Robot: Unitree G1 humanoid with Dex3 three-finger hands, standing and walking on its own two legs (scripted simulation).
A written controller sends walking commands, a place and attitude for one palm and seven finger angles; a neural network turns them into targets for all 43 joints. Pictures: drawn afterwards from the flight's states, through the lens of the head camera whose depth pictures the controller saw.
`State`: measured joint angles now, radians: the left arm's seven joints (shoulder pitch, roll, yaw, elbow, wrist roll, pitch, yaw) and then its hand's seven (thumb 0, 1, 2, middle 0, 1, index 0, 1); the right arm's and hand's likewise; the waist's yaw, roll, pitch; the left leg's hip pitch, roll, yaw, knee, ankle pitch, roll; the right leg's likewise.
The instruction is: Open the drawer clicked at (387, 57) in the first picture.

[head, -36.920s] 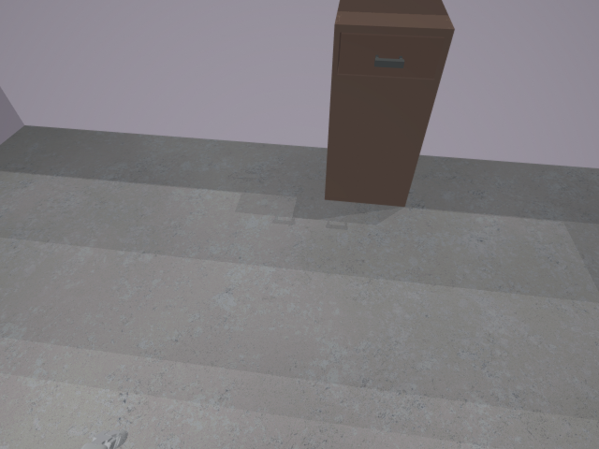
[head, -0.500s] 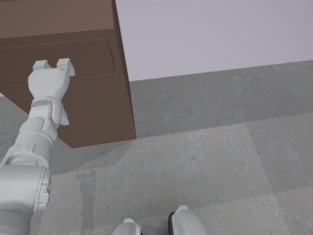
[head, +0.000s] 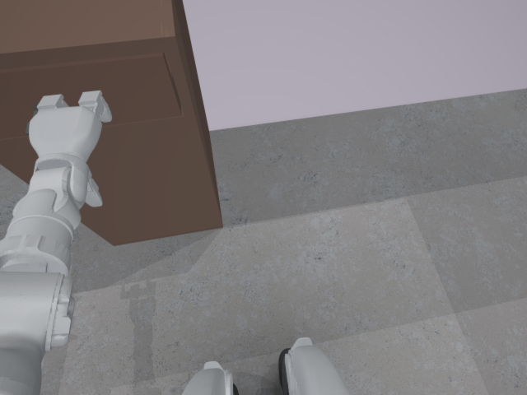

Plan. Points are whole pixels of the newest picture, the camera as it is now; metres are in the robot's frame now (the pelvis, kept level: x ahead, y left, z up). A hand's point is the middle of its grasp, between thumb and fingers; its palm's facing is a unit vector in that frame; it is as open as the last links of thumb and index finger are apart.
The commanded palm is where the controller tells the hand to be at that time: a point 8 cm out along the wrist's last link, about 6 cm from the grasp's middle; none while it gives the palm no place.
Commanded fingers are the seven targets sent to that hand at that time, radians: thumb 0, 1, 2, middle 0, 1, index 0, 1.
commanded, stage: lower the fingers behind the handle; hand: left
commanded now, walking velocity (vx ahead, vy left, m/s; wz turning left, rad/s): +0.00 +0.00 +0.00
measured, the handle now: (65, 117) +0.56 +0.29 +0.02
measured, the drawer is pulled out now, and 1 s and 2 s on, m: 0.00 0.00 0.11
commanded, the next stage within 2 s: close the thumb around the handle in 0.04 s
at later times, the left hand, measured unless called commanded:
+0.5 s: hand (85, 148) +0.50 +0.25 +0.00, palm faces -0.05 -0.01 -1.00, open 10.2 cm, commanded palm +0.48 +0.27 +0.05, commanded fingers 0.00 0.56 0.76 -0.38 -1.31 -0.38 -1.31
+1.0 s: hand (87, 152) +0.50 +0.25 +0.00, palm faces -0.06 -0.02 -1.00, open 6.1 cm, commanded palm +0.47 +0.26 +0.05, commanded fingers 0.00 0.90 0.90 -0.40 -1.35 -0.40 -1.35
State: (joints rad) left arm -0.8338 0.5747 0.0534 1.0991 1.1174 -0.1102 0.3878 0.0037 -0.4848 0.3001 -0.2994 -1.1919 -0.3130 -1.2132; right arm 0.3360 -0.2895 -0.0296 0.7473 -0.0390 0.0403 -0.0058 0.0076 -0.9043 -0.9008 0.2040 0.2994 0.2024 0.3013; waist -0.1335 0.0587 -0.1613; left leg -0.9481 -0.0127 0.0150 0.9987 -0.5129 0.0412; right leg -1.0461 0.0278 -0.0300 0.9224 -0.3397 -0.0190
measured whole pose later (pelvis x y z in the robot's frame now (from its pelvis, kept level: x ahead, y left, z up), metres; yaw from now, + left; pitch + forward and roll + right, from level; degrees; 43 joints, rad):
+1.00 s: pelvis +0.01 +0.02 +0.00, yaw -1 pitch +26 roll -2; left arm -0.80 0.54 0.05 1.08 1.12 -0.09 0.39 0.01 0.68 0.80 -0.34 -1.32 -0.33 -1.33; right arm 0.33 -0.28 -0.02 0.74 -0.04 0.07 0.01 0.01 -0.90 -0.90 0.20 0.30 0.20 0.30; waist -0.14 0.06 -0.16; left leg -0.91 -0.02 0.03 0.97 -0.52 0.06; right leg -1.01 0.03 -0.02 0.89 -0.34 0.00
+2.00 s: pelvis +0.02 +0.01 +0.03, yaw -1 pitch +19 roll -1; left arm -0.32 0.38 -0.01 0.68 1.10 -0.03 0.48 0.01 0.70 0.81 -0.32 -1.32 -0.35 -1.34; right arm 0.22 -0.25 -0.04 0.71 -0.02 0.08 -0.02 0.01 -0.90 -0.90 0.20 0.30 0.20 0.30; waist -0.03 0.05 -0.15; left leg -0.68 -0.02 0.04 0.84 -0.49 0.05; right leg -0.81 0.03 0.01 0.81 -0.33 -0.01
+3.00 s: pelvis +0.02 -0.02 +0.03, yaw +0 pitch +13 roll +0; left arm 0.18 0.31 -0.08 0.28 1.11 0.04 0.54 0.03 0.70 0.81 -0.31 -1.27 -0.38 -1.34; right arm 0.10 -0.23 -0.03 0.66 -0.03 0.04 -0.04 0.01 -0.90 -0.90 0.20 0.30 0.20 0.30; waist 0.03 0.04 -0.14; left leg -0.56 -0.01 0.03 0.83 -0.49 0.02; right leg -0.70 0.04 -0.01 0.83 -0.36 -0.04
